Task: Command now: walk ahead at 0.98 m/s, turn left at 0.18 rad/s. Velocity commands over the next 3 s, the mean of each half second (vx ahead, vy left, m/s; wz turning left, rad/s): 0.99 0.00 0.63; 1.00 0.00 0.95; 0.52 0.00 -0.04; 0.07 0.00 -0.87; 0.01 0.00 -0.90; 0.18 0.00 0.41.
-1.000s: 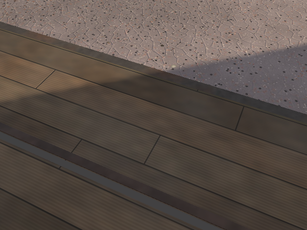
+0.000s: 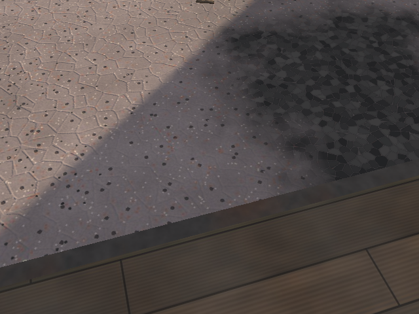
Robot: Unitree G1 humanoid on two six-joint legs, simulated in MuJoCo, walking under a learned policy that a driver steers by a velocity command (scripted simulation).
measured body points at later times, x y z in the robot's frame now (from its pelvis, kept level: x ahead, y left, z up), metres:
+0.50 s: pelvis +0.44 +0.00 +0.00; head +0.46 +0.01 +0.45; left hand +0.32 +0.28 -0.11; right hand +0.71 -0.20 -0.08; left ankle +0.48 +0.13 -0.64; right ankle +0.37 -0.14 -0.73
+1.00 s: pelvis +0.84 +0.23 +0.00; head +0.86 +0.25 +0.45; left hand +0.86 +0.56 -0.05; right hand +1.04 +0.01 -0.12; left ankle +0.71 +0.16 -0.73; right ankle +1.13 +0.25 -0.67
